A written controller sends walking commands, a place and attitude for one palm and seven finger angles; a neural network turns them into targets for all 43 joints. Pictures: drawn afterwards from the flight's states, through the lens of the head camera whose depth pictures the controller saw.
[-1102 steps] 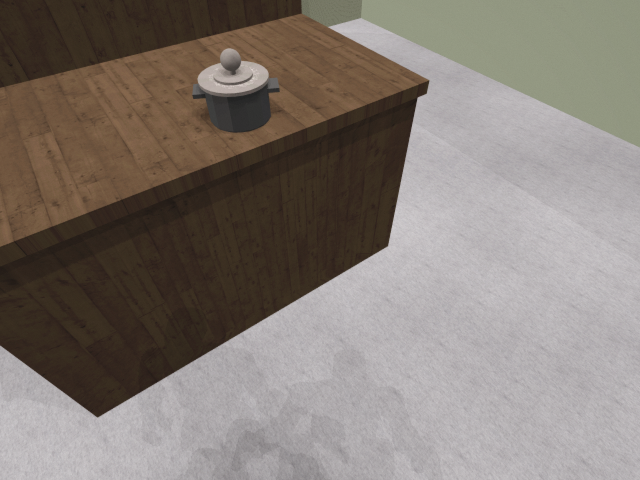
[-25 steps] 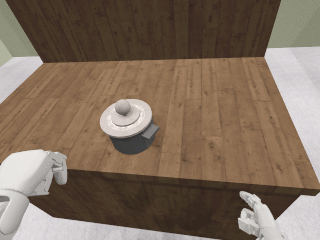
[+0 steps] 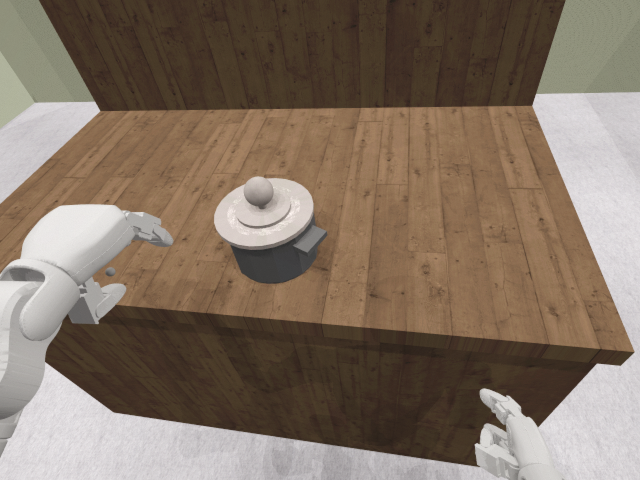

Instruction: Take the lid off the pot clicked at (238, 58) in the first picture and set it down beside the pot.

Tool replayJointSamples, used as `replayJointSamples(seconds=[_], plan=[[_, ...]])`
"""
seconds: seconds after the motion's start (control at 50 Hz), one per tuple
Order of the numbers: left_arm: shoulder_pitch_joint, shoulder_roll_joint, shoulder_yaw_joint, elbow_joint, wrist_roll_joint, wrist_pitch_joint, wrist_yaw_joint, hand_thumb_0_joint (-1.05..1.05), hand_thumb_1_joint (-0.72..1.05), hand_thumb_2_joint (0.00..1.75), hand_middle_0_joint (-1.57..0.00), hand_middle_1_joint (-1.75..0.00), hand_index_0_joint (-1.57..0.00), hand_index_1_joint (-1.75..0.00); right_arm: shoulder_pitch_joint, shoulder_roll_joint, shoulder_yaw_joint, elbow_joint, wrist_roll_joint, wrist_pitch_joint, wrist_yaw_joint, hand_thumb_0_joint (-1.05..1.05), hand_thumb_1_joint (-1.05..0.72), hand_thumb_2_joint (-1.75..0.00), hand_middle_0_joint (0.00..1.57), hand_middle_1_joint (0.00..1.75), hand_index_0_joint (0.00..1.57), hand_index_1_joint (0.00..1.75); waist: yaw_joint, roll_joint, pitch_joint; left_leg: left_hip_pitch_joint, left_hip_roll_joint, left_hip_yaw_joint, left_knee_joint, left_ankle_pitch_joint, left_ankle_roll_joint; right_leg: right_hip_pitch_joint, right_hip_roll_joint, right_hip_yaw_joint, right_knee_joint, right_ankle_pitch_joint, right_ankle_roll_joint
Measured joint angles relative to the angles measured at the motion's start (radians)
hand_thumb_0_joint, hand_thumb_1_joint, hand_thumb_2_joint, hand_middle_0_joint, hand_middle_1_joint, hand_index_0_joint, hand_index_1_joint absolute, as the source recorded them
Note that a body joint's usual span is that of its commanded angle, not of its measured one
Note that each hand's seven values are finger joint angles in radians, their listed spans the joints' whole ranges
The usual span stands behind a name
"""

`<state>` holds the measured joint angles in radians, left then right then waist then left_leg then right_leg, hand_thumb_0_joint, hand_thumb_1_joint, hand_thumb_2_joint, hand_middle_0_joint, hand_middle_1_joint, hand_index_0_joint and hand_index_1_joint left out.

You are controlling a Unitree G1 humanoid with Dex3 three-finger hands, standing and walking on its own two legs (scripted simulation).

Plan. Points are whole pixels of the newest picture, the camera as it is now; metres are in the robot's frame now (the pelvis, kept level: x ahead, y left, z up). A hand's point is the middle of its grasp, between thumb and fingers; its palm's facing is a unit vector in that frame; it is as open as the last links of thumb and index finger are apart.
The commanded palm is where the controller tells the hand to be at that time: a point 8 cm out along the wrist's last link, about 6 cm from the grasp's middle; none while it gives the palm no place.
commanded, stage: reach forward and open the fingers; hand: left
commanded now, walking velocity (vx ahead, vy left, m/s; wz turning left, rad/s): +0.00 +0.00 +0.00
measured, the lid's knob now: (258, 191) +0.48 +0.16 +0.11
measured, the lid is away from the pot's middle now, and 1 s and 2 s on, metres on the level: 0.00 0.00 0.00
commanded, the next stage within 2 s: move the open hand above the knob in 0.20 s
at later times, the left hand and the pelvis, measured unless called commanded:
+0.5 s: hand (156, 227) +0.32 +0.22 +0.19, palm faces -0.10 +0.04 -0.99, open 10.2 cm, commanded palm +0.30 +0.22 +0.25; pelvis -0.01 -0.02 +0.00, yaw +0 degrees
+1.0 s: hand (199, 206) +0.37 +0.19 +0.18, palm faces -0.19 +0.01 -0.98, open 10.2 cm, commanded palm +0.35 +0.19 +0.25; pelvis +0.01 -0.03 +0.00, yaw +1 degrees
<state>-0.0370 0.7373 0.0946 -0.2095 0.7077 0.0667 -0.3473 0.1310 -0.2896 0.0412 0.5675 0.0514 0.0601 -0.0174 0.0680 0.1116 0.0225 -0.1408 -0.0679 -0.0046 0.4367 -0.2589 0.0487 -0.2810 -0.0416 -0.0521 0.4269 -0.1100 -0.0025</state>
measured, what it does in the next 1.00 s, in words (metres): stands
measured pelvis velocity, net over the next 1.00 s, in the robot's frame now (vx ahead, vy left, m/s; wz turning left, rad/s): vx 0.01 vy -0.03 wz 0.01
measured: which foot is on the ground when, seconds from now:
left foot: down 0.00-1.00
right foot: down 0.00-1.00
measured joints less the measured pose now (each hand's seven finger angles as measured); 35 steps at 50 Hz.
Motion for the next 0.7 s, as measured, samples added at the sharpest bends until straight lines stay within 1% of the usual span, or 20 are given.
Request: replayJointSamples(seconds=[0.04,0.08,0.16,0.24,0.3,0.36,0.46,0.52,0.6,0.7], plan=[[-0.029,-0.019,-0.01,0.011,-0.005,0.023,-0.011,0.0,-0.27,1.5,-0.89,-0.18,-0.88,-0.18,-0.003,-0.002,-0.001,-0.004,0.001,0.002,0.004,0.01,-0.91,-0.9,0.2,0.3,0.2,0.3,-0.003,0.003,-0.001,-0.005,-0.003,0.003,0.005,0.001,0.001,-0.007,-0.003,0.003,0.009,-0.001,0.001],[-0.036,-0.029,-0.022,0.001,0.0,0.032,-0.023,0.0,-0.29,1.51,-0.88,-0.15,-0.87,-0.15,-0.007,-0.004,0.0,-0.008,0.002,0.005,0.007,0.01,-0.91,-0.9,0.2,0.3,0.2,0.3,-0.008,0.006,-0.004,-0.008,-0.005,0.008,0.009,0.001,0.002,-0.014,-0.004,0.008,0.017,-0.002,0.002],[-0.093,-0.011,-0.067,0.024,0.024,0.026,-0.042,0.0,-0.32,1.52,-0.87,-0.11,-0.86,-0.11,-0.016,-0.005,0.007,-0.004,0.001,0.012,0.0,0.01,-0.91,-0.9,0.2,0.3,0.2,0.3,-0.011,0.004,-0.007,-0.013,-0.007,0.011,0.022,-0.003,0.001,-0.024,-0.006,0.011,0.039,-0.01,0.0],[-0.177,0.008,-0.064,0.093,0.019,0.05,-0.054,0.0,-0.34,1.53,-0.87,-0.09,-0.86,-0.09,-0.024,-0.005,0.009,-0.005,0.007,0.021,-0.003,0.01,-0.91,-0.9,0.2,0.3,0.2,0.3,-0.015,0.0,-0.005,-0.026,-0.005,0.01,0.033,-0.004,-0.004,-0.038,-0.005,0.011,0.053,-0.012,-0.005],[-0.201,-0.009,-0.053,0.097,0.008,0.076,-0.066,0.0,-0.34,1.54,-0.86,-0.09,-0.85,-0.09,-0.017,-0.01,0.004,-0.017,0.014,0.019,0.003,0.01,-0.91,-0.9,0.2,0.3,0.2,0.3,-0.017,0.006,-0.01,-0.035,-0.003,0.008,0.038,-0.005,-0.007,-0.046,-0.004,0.008,0.058,-0.013,-0.008],[-0.207,-0.027,-0.075,0.085,0.016,0.079,-0.075,0.0,-0.35,1.55,-0.86,-0.08,-0.85,-0.08,-0.016,-0.016,0.003,-0.018,0.015,0.021,0.003,0.01,-0.91,-0.9,0.2,0.3,0.2,0.3,-0.017,0.01,-0.014,-0.039,-0.002,0.008,0.042,-0.008,-0.009,-0.053,-0.003,0.007,0.066,-0.018,-0.01],[-0.276,-0.017,-0.122,0.147,0.041,0.077,-0.077,0.0,-0.35,1.55,-0.86,-0.08,-0.86,-0.08,-0.026,-0.018,0.01,-0.009,0.016,0.022,-0.007,0.01,-0.91,-0.9,0.2,0.3,0.2,0.3,-0.024,0.006,0.0,-0.048,0.004,0.003,0.05,-0.011,-0.018,-0.062,0.002,0.002,0.076,-0.024,-0.018],[-0.302,-0.011,-0.114,0.164,0.04,0.083,-0.077,0.0,-0.35,1.56,-0.87,-0.08,-0.86,-0.08,-0.018,-0.018,0.009,-0.011,0.016,0.016,-0.009,0.01,-0.91,-0.9,0.2,0.3,0.19,0.3,-0.03,0.009,-0.003,-0.053,0.008,-0.001,0.047,-0.01,-0.023,-0.067,0.005,-0.003,0.075,-0.025,-0.023],[-0.309,-0.025,-0.103,0.178,0.035,0.096,-0.079,0.0,-0.35,1.56,-0.86,-0.08,-0.86,-0.08,-0.007,-0.023,0.005,-0.012,0.021,0.017,-0.003,0.01,-0.91,-0.9,0.2,0.3,0.19,0.3,-0.034,0.02,-0.019,-0.054,0.013,-0.003,0.042,-0.014,-0.027,-0.071,0.011,-0.005,0.075,-0.031,-0.027],[-0.337,-0.035,-0.132,0.23,0.044,0.103,-0.092,0.0,-0.35,1.56,-0.86,-0.08,-0.85,-0.08,-0.011,-0.03,0.005,-0.014,0.029,0.021,-0.004,0.01,-0.91,-0.9,0.2,0.3,0.19,0.3,-0.042,0.021,-0.008,-0.061,0.019,-0.006,0.047,-0.019,-0.033,-0.079,0.016,-0.009,0.081,-0.038,-0.033]])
